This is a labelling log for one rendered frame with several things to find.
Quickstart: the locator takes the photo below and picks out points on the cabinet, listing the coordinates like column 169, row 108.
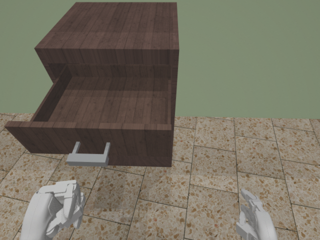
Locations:
column 117, row 33

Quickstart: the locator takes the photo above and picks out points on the drawer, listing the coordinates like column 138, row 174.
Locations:
column 126, row 105

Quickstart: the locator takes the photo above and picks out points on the robot left hand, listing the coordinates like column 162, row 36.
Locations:
column 62, row 200

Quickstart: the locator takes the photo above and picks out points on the handle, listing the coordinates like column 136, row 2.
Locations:
column 88, row 160

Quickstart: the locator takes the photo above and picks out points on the robot right hand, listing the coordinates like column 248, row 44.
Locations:
column 260, row 225

